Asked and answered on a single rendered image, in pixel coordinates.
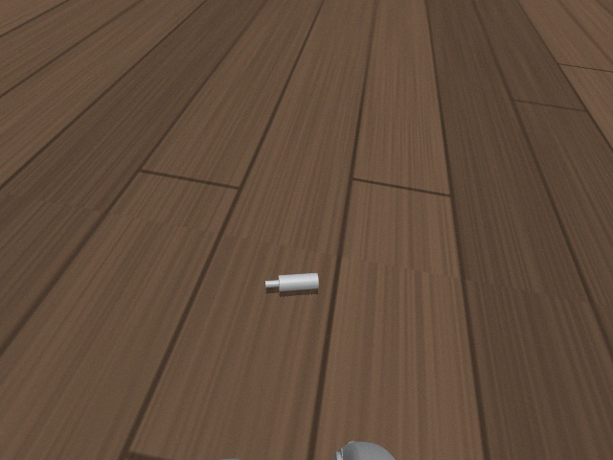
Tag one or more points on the bottle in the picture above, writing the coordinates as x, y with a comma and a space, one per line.
294, 282

